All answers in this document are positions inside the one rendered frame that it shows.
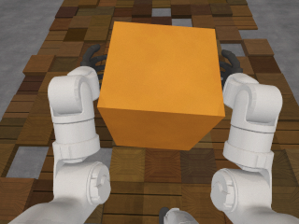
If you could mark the right robot shin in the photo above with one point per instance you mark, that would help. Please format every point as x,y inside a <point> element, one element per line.
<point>173,209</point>

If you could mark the robot right upper arm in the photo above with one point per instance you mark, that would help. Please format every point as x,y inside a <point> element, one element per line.
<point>245,198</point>

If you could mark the right robot hand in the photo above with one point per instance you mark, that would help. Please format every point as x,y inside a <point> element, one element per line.
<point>232,68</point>

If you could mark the carton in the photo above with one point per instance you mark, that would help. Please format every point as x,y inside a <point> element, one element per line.
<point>161,86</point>

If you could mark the robot left upper arm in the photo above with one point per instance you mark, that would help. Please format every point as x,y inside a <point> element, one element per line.
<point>78,188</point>

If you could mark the robot right forearm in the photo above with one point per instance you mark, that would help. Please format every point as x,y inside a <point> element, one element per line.
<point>256,108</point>

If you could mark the right robot foot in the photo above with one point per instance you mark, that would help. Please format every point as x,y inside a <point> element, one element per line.
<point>162,214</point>

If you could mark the left robot hand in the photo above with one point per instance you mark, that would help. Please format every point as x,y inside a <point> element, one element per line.
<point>90,61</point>

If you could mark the robot left forearm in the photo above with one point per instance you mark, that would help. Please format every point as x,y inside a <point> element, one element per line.
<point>71,106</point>

